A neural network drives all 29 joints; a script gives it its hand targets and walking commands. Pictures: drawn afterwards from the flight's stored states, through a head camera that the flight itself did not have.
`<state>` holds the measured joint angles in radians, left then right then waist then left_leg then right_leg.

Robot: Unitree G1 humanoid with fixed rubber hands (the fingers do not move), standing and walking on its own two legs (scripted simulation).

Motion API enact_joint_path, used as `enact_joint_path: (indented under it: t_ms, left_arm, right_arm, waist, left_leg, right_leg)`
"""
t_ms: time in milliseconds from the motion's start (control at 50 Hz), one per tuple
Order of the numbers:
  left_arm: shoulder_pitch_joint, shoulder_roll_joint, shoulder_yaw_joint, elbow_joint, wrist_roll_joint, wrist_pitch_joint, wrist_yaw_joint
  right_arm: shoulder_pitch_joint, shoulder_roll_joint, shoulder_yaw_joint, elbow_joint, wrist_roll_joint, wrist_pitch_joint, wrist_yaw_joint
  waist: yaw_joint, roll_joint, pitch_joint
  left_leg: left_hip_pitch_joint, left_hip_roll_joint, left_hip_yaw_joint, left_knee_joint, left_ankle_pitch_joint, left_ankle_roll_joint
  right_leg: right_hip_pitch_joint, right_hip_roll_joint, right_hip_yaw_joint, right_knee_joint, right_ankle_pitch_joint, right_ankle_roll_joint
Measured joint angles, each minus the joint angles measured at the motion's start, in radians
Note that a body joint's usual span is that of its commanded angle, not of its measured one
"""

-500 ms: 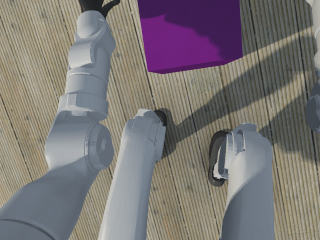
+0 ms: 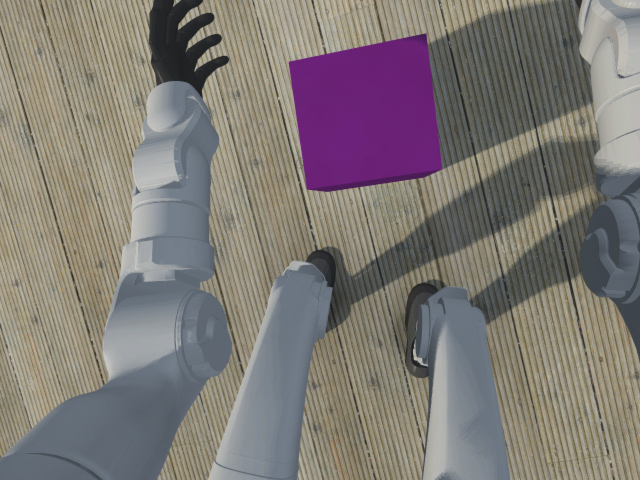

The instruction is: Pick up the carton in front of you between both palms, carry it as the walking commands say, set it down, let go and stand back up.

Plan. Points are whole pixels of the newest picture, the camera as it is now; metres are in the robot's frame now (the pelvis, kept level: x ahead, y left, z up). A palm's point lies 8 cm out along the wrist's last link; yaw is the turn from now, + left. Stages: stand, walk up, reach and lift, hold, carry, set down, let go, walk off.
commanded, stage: set down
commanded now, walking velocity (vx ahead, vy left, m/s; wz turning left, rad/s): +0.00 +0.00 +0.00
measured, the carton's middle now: (366, 128) +0.50 +0.05 -0.45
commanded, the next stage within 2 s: let go in 0.12 s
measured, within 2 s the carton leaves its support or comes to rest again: neither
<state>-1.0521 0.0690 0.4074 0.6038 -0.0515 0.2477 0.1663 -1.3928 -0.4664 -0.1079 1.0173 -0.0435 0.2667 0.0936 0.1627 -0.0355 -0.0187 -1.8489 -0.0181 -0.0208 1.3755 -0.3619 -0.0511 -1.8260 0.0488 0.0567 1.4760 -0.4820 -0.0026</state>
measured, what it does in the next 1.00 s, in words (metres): rises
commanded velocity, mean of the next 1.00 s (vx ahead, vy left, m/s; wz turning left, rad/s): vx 0.00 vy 0.00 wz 0.00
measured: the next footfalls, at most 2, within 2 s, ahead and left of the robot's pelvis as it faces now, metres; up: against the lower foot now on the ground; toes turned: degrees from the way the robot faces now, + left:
none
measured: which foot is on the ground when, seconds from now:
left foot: down 0.00-1.00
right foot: down 0.00-1.00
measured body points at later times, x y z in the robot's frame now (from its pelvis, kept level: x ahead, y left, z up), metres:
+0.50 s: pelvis +0.04 +0.01 +0.12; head +0.29 +0.00 +0.49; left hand +0.41 +0.23 +0.01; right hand +0.48 -0.18 +0.00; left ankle +0.11 +0.14 -0.54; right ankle +0.06 -0.11 -0.54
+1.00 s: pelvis +0.11 +0.02 +0.19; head +0.19 +0.00 +0.63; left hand +0.28 +0.25 +0.12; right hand +0.34 -0.21 +0.10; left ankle +0.11 +0.14 -0.54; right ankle +0.06 -0.11 -0.54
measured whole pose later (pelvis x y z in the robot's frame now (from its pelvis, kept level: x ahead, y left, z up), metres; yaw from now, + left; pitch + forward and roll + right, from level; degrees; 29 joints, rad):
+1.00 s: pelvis +0.11 +0.02 +0.19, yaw -1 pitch +10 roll +0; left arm 0.20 0.20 0.01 0.39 -0.04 0.03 -0.07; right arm 0.03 -0.19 -0.11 0.55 -0.05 0.00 0.00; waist 0.08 0.03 0.01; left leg -0.45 -0.03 -0.04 0.53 -0.25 0.00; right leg -0.39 0.01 0.06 0.53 -0.32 0.01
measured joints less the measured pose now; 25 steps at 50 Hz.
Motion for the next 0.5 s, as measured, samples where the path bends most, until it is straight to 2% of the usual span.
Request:
enact_joint_path:
  t_ms: [160, 240, 300, 380, 500]
  left_arm:
    - [0.040, -0.022, 0.024, -0.008, 0.049, -0.011, -0.023]
    - [0.091, -0.030, 0.024, -0.020, 0.086, -0.026, -0.051]
    - [0.171, -0.031, 0.001, -0.039, 0.114, -0.043, -0.086]
    - [0.325, -0.015, -0.055, -0.063, 0.144, -0.069, -0.150]
    - [0.543, 0.046, -0.153, -0.082, 0.133, -0.100, -0.232]
  right_arm:
    - [0.027, 0.019, -0.048, 0.026, -0.041, -0.018, 0.019]
    - [0.080, 0.055, -0.091, 0.003, -0.079, -0.034, 0.012]
    - [0.174, 0.103, -0.124, -0.054, -0.105, -0.047, -0.014]
    - [0.367, 0.191, -0.157, -0.171, -0.120, -0.063, -0.076]
    - [0.669, 0.284, -0.152, -0.333, -0.101, -0.092, -0.152]
  waist:
    - [0.002, -0.005, -0.003]
    - [-0.008, 0.000, -0.012]
    - [-0.020, 0.005, -0.030]
    - [-0.039, 0.014, -0.057]
    - [-0.050, 0.034, -0.050]
  left_leg:
    - [0.149, 0.008, -0.003, -0.179, 0.055, 0.003]
    - [0.216, 0.011, -0.007, -0.258, 0.079, 0.007]
    - [0.270, 0.015, -0.009, -0.314, 0.092, 0.011]
    - [0.364, 0.022, -0.009, -0.387, 0.103, 0.020]
    - [0.563, 0.024, 0.001, -0.488, 0.111, 0.035]
  right_leg:
    - [0.147, 0.004, 0.005, -0.185, 0.063, 0.001]
    - [0.215, 0.006, 0.005, -0.271, 0.091, 0.003]
    - [0.273, 0.008, 0.005, -0.338, 0.111, 0.005]
    - [0.373, 0.012, 0.009, -0.427, 0.133, 0.011]
    - [0.579, 0.009, 0.022, -0.550, 0.154, 0.021]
